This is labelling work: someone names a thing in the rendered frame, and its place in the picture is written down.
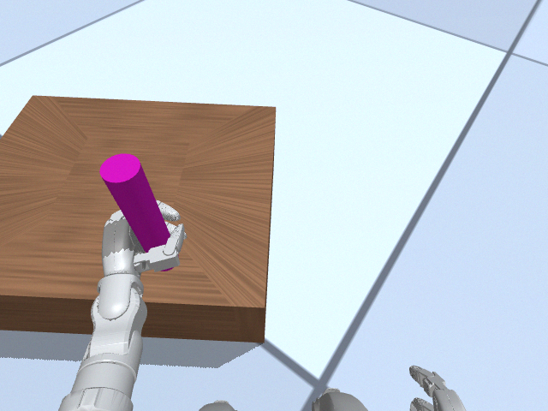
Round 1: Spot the left robot arm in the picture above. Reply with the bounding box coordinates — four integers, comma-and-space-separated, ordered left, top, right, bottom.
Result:
58, 273, 147, 411

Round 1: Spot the right robot hand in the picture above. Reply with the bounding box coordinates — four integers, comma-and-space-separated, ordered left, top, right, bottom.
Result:
409, 366, 467, 411

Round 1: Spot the can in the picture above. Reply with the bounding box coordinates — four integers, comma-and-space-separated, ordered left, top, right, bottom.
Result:
100, 153, 179, 271

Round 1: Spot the left robot hand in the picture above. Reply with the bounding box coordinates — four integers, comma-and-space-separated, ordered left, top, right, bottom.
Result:
102, 200, 187, 279

